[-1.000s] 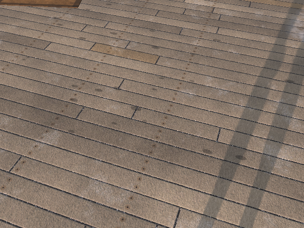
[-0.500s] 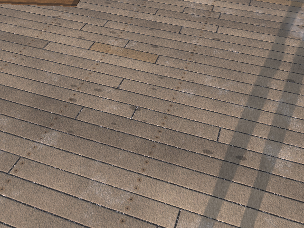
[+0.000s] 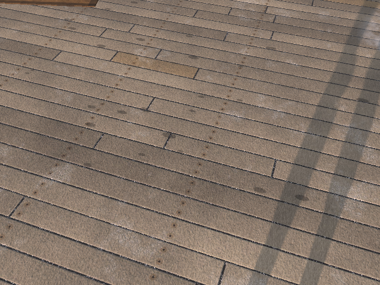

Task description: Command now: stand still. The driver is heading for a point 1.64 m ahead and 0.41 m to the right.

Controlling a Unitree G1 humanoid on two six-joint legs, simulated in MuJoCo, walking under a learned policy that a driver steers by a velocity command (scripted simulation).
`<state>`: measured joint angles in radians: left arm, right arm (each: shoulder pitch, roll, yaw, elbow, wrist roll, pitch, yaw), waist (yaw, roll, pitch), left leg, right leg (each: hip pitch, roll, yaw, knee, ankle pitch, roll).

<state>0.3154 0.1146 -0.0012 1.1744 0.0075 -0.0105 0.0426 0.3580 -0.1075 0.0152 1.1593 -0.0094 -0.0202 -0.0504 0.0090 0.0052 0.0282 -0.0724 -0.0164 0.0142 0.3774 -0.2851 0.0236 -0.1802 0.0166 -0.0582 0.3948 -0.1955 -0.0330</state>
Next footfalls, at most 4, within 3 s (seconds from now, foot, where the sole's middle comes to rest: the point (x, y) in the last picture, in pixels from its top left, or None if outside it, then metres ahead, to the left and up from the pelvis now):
1.48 right None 0.16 -0.12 -0.78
1.98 left None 0.51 0.03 -0.78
2.54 right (234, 217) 0.79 -0.14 -0.78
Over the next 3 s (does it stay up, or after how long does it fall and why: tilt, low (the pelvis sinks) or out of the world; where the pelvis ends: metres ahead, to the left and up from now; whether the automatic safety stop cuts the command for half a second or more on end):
stays up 0.90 -0.12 -0.01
